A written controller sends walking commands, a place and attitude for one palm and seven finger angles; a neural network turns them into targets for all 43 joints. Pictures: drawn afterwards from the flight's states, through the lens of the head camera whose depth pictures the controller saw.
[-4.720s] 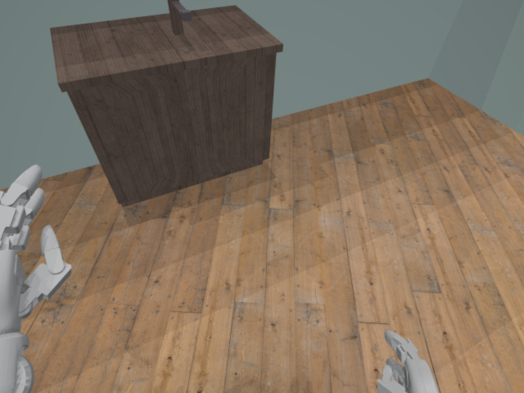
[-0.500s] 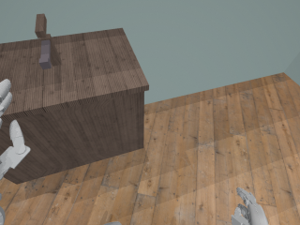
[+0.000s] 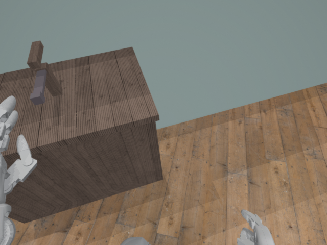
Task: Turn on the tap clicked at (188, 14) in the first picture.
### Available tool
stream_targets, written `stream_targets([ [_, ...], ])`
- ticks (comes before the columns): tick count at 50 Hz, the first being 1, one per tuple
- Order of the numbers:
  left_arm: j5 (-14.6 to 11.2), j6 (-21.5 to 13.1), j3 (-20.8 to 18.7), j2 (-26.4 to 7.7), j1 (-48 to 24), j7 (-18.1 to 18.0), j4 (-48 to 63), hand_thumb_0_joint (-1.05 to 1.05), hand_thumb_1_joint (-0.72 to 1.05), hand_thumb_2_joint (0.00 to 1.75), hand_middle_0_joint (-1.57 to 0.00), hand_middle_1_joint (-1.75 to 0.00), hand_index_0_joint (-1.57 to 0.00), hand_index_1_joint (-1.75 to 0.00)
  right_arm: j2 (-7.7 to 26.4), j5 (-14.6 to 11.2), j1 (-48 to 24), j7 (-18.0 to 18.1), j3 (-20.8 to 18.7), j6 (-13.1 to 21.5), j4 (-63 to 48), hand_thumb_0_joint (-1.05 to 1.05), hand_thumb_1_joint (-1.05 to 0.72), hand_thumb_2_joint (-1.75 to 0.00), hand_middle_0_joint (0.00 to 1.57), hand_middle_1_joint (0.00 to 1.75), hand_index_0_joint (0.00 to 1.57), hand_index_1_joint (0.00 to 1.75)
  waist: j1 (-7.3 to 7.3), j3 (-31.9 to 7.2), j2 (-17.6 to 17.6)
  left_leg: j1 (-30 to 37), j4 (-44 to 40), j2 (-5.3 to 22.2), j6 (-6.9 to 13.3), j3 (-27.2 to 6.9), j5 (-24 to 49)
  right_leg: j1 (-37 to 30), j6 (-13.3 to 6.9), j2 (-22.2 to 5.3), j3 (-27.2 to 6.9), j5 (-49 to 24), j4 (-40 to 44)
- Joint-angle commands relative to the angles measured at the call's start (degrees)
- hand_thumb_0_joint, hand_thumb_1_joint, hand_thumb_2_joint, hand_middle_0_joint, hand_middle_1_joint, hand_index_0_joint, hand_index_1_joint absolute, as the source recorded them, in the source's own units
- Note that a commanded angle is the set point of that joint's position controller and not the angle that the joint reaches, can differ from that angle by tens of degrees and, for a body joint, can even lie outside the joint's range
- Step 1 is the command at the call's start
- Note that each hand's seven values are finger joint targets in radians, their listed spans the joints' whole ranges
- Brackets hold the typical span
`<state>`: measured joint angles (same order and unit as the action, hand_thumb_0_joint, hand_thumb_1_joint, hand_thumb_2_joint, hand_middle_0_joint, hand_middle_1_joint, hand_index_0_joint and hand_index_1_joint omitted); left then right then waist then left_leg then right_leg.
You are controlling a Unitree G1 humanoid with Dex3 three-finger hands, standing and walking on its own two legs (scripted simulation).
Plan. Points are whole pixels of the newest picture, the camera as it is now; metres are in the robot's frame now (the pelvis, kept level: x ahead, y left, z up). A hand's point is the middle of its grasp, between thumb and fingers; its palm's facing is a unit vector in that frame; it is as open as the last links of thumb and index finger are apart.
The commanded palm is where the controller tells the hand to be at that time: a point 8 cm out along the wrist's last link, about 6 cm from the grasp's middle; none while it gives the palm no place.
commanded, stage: take the last steps up to it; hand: left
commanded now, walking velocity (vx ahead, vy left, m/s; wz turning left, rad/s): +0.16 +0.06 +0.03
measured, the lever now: (37, 98) +0.48 +0.42 +0.07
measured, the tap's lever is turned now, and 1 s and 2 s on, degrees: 0 0 0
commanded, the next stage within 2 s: come to a stop and stand still in 0.04 s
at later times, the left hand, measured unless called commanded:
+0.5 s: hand (46, 143) +0.26 +0.23 +0.18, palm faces +0.39 -0.82 -0.42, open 7.4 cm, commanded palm +0.20 +0.28 +0.18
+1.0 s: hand (22, 168) +0.21 +0.27 +0.16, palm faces +0.32 -0.88 -0.35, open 7.4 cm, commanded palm +0.16 +0.30 +0.18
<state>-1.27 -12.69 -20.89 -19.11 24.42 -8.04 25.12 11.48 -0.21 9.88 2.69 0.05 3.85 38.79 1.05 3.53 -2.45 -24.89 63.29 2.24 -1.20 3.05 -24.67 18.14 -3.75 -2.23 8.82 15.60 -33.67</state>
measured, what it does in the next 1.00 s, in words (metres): steps on the spot: left foot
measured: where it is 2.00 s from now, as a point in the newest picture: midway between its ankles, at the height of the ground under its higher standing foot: outside the picture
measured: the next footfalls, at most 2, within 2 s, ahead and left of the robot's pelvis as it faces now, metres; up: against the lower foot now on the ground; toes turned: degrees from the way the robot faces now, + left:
left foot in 0.22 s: +0.10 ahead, +0.11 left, +0.00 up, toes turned -2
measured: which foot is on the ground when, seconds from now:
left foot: up 0.00-0.20, down 0.22-1.00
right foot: down 0.00-1.00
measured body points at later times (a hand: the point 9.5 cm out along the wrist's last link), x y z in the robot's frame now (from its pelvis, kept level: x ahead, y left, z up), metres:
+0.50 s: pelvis +0.04 +0.00 +0.01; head +0.06 -0.01 +0.45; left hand +0.23 +0.28 +0.20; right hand +0.22 -0.20 -0.08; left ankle +0.07 +0.12 -0.73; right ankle +0.03 -0.08 -0.73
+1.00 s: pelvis -0.01 +0.02 +0.01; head +0.00 +0.06 +0.46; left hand +0.19 +0.31 +0.18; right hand +0.15 -0.23 -0.05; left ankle +0.06 +0.11 -0.73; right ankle +0.03 -0.08 -0.73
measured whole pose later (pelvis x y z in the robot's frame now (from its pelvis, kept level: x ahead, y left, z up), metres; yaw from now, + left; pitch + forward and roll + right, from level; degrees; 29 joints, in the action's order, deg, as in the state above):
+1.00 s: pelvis -0.01 +0.02 +0.01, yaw -2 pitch -2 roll -2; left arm -2.6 -14.7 -19.2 -24.0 24.4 -5.6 25.6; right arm 12.6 -0.1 14.6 2.6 -0.8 9.0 33.8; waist 1.9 3.3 3.3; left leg -16.0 27.6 -0.2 1.7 -0.7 -9.1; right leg 13.2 -1.3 2.5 3.1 15.4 -26.3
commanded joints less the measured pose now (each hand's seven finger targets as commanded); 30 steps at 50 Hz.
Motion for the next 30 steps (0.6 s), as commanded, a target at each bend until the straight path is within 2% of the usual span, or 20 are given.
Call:
stream_targets([
  [1,0.31,-4.41,-7.15,-12.05,-1.54,-1.56,12.63,0.00,0.90,0.90,-0.20,-0.30,-0.20,-0.30,4.73,0.21,-4.31,0.50,-1.48,2.34,-10.25,0.00,-0.90,-0.90,0.20,0.30,0.20,0.30,-1.49,-9.74,9.17,-3.65,-7.49,2.20,0.06,-0.53,3.54,-10.97,-4.48,-15.11,-12.39,-24.26,14.15],
  [2,0.24,-4.48,-7.37,-12.12,0.01,-1.84,13.24,0.00,0.90,0.90,-0.20,-0.30,-0.20,-0.30,4.67,0.40,-4.36,0.63,-1.54,2.38,-10.68,0.00,-0.90,-0.90,0.20,0.30,0.20,0.30,-0.99,-10.51,9.51,-2.20,-11.97,1.37,0.20,1.27,4.58,-12.24,-4.31,-14.13,-11.25,-26.30,13.71],
  [5,-0.15,-4.80,-8.19,-13.03,2.14,-2.65,18.59,0.00,0.90,0.90,-0.20,-0.30,-0.20,-0.30,4.80,0.62,-4.41,0.72,-2.25,2.94,-12.54,0.00,-0.90,-0.90,0.20,0.30,0.20,0.30,0.54,-12.54,8.71,0.75,-22.81,0.10,0.87,3.70,5.06,-16.69,-4.93,-14.57,-12.40,-28.75,12.02],
  [7,-0.41,-4.41,-8.49,-12.82,3.09,-3.12,20.22,0.00,0.90,0.90,-0.20,-0.30,-0.20,-0.30,5.06,0.74,-2.94,0.69,-2.63,2.99,-13.29,0.00,-0.90,-0.90,0.20,0.30,0.20,0.30,0.18,-13.26,7.88,3.50,-28.57,-0.75,0.87,4.32,7.90,-17.43,-4.38,-13.81,-11.92,-26.41,10.61],
  [9,-0.64,-3.78,-8.28,-12.48,3.90,-3.32,20.04,0.00,0.90,0.90,-0.20,-0.30,-0.20,-0.30,5.51,0.62,-2.08,0.97,-2.89,2.58,-13.45,0.00,-0.90,-0.90,0.20,0.30,0.20,0.30,-1.05,-13.27,3.47,11.14,-36.28,-1.24,0.50,3.50,16.04,-14.01,-1.69,-11.65,-10.01,-24.04,7.23],
  [10,-0.80,-3.74,-7.84,-12.20,3.61,-3.24,20.36,0.00,0.90,0.90,-0.20,-0.30,-0.20,-0.30,5.68,0.52,-1.85,1.17,-2.98,2.28,-13.83,0.00,-0.90,-0.90,0.20,0.30,0.20,0.30,-1.10,-13.26,1.45,15.15,-39.54,0.58,0.88,1.97,20.61,-12.25,0.25,-9.39,-9.31,-22.33,4.39],
  [11,-0.97,-3.75,-7.78,-12.33,3.04,-3.21,20.05,0.00,0.90,0.90,-0.20,-0.30,-0.20,-0.30,6.91,0.28,-1.87,1.34,-3.25,2.05,-14.17,0.00,-0.90,-0.90,0.20,0.30,0.20,0.30,-0.85,-12.79,-3.93,16.97,-40.89,6.12,2.80,-4.14,30.30,-9.04,2.50,-5.62,-7.63,-16.38,1.25],
  [12,-0.95,-3.77,-7.67,-12.52,2.87,-3.02,18.68,0.00,0.90,0.90,-0.20,-0.30,-0.20,-0.30,7.65,-0.17,-1.79,1.24,-3.49,1.94,-14.33,0.00,-0.90,-0.90,0.20,0.30,0.20,0.30,-0.12,-12.18,-7.87,18.50,-40.11,11.68,5.17,-10.33,39.78,-4.35,3.98,-2.31,-6.09,-4.13,-0.76],
  [13,-1.09,-3.74,-7.28,-12.35,2.86,-2.53,16.32,0.00,0.90,0.90,-0.20,-0.30,-0.20,-0.30,7.76,-0.56,-1.60,0.98,-3.69,2.13,-14.39,0.00,-0.90,-0.90,0.20,0.30,0.20,0.30,0.10,-11.43,-7.52,18.23,-40.89,14.20,6.46,-11.91,43.25,-2.41,4.02,-0.89,-6.40,7.21,-1.68],
  [14,-1.13,-3.56,-7.61,-12.35,2.63,-2.01,15.07,0.00,0.90,0.90,-0.20,-0.30,-0.20,-0.30,7.04,0.29,-2.01,1.22,-3.23,2.51,-14.16,0.00,-0.90,-0.90,0.20,0.30,0.20,0.30,-0.30,-8.57,-12.09,16.25,-43.37,15.17,7.31,-13.56,43.81,-0.17,4.29,0.19,-6.11,11.43,-4.51],
  [15,-0.63,-3.65,-5.90,-11.32,0.35,-1.72,15.56,0.00,0.90,0.90,-0.20,-0.30,-0.20,-0.30,6.71,0.88,-2.12,1.11,-2.55,2.88,-13.55,0.00,-0.90,-0.90,0.20,0.30,0.20,0.30,-0.56,-6.79,-12.16,14.28,-44.36,15.62,7.17,-13.71,43.76,-0.61,4.19,0.11,-6.15,12.79,-5.56],
  [16,-0.29,-3.59,-5.95,-11.57,-0.69,-1.82,14.70,0.00,0.90,0.90,-0.20,-0.30,-0.20,-0.30,6.83,0.94,-1.58,1.05,-2.44,3.25,-12.98,0.00,-0.90,-0.90,0.20,0.30,0.20,0.30,-0.67,-6.89,-11.50,14.83,-43.71,15.37,6.89,-12.17,44.92,-1.00,4.12,0.06,-6.30,11.34,-3.85],
  [18,-0.28,-3.03,-4.23,-10.53,-1.48,-1.82,15.71,0.00,0.90,0.90,-0.20,-0.30,-0.20,-0.30,7.33,0.54,-0.18,0.55,-2.52,4.09,-12.66,0.00,-0.90,-0.90,0.20,0.30,0.20,0.30,-1.15,-10.00,-9.85,20.50,-39.70,13.42,5.56,-8.80,50.56,-1.79,4.03,0.94,-5.97,4.67,2.88],
  [21,-0.21,-2.16,-4.15,-10.93,-0.03,-1.62,17.68,0.00,0.90,0.90,-0.20,-0.30,-0.20,-0.30,7.25,0.33,-0.69,0.24,-2.18,4.68,-13.20,0.00,-0.90,-0.90,0.20,0.30,0.20,0.30,-1.19,-13.01,-6.53,20.49,-37.50,11.67,3.60,-6.08,47.86,-7.15,3.98,1.04,-6.20,-4.63,8.65],
  [23,-0.78,-1.30,-4.52,-10.66,0.75,-1.31,17.35,0.00,0.90,0.90,-0.20,-0.30,-0.20,-0.30,6.87,0.24,-2.11,0.30,-1.65,4.36,-13.83,0.00,-0.90,-0.90,0.20,0.30,0.20,0.30,-0.87,-12.71,-3.61,13.99,-37.89,9.67,2.11,-4.53,36.72,-11.71,3.79,-0.10,-7.61,-12.22,8.43],
  [24,-1.16,-0.80,-4.98,-11.03,1.17,-1.20,17.08,0.00,0.90,0.90,-0.20,-0.30,-0.20,-0.30,6.79,0.13,-2.80,0.49,-1.63,3.98,-14.20,0.00,-0.90,-0.90,0.20,0.30,0.20,0.30,-0.75,-12.08,-1.17,11.24,-36.67,8.09,1.23,-3.56,29.93,-12.00,3.24,-1.52,-9.85,-17.35,8.80],
  [26,-1.96,-0.02,-5.44,-11.13,2.91,-1.52,14.33,0.00,0.90,0.90,-0.20,-0.30,-0.20,-0.30,5.50,-0.07,-1.66,0.72,-1.24,3.46,-13.43,0.00,-0.90,-0.90,0.20,0.30,0.20,0.30,-1.30,-12.47,3.95,11.26,-32.45,4.02,0.05,-1.24,21.76,-10.56,1.26,-5.95,-15.09,-26.09,11.38],
  [28,-2.35,0.65,-5.30,-11.01,2.08,-1.60,12.35,0.00,0.90,0.90,-0.20,-0.30,-0.20,-0.30,4.83,-0.04,-1.72,0.92,-0.85,3.06,-12.98,0.00,-0.90,-0.90,0.20,0.30,0.20,0.30,-1.66,-11.64,7.79,10.66,-29.70,1.17,-0.32,-1.34,13.77,-7.96,-0.29,-8.84,-17.71,-25.04,13.56],
  [29,-2.34,0.71,-5.64,-11.45,0.22,-1.53,12.84,0.00,0.90,0.90,-0.20,-0.30,-0.20,-0.30,4.69,0.05,-2.26,1.04,-0.78,2.78,-13.00,0.00,-0.90,-0.90,0.20,0.30,0.20,0.30,-1.65,-11.05,7.94,10.00,-28.99,0.52,-0.34,-1.96,10.29,-6.84,-0.54,-9.31,-17.94,-21.88,14.33],
  [30,4.51,-3.52,-37.09,-53.65,-55.24,-0.37,20.50,0.00,0.90,0.90,-0.20,-0.30,-0.20,-0.30,6.27,2.52,3.70,1.90,-4.29,6.59,-11.28,0.00,-0.90,-0.90,0.20,0.30,0.20,0.30,1.58,1.43,20.85,2.35,-29.17,-2.32,-0.82,7.35,13.44,-3.05,7.09,-4.15,-15.99,-40.10,20.12],
])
